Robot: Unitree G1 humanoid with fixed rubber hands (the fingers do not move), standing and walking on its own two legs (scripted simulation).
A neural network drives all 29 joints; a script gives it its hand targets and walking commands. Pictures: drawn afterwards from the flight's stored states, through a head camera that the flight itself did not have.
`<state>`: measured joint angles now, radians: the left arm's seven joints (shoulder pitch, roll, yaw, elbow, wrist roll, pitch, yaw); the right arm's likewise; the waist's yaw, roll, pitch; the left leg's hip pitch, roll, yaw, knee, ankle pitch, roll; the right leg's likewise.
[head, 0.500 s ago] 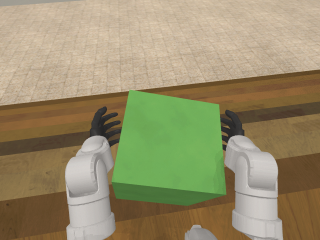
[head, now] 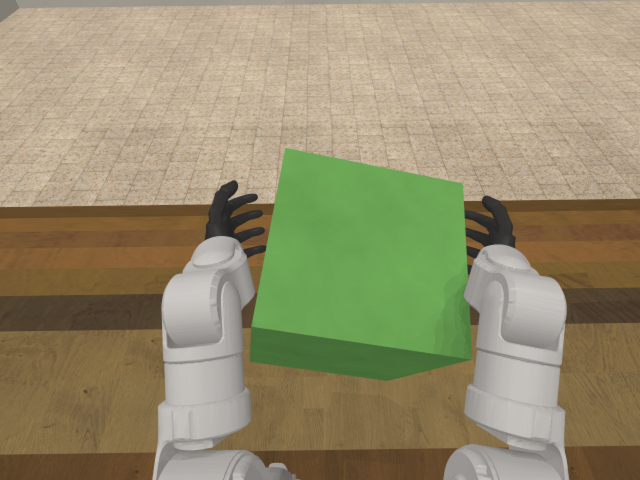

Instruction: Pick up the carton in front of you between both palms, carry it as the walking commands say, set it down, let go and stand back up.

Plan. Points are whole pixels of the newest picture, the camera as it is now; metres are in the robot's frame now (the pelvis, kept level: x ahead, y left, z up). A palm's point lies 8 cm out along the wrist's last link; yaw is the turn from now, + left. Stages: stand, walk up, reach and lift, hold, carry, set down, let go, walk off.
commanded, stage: carry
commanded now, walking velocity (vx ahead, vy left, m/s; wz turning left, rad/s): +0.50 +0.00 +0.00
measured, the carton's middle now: (344, 282) +0.36 +0.01 +0.04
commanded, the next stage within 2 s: none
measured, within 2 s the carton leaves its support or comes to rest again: neither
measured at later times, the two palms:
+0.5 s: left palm (250, 212) +0.64 +0.21 -0.11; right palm (392, 221) +0.62 -0.08 -0.11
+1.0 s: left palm (232, 170) +0.88 +0.32 -0.21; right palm (340, 160) +0.94 +0.03 -0.21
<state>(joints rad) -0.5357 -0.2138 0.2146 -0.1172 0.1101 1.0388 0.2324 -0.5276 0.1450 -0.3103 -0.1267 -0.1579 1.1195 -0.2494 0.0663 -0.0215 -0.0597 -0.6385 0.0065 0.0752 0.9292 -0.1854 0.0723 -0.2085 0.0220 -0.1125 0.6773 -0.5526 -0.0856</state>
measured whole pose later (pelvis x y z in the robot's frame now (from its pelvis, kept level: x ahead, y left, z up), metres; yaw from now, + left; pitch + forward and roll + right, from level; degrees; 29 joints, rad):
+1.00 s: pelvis +0.59 +0.11 -0.34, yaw +2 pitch -1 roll -1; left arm -0.55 -0.09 0.12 0.12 -0.03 1.06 0.33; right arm -0.52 0.13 -0.35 0.14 -0.10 1.01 -0.30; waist 0.19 -0.06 -0.08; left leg -0.67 -0.02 -0.10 1.20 -0.26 0.03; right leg -0.39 0.22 -0.07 1.00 -0.59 -0.20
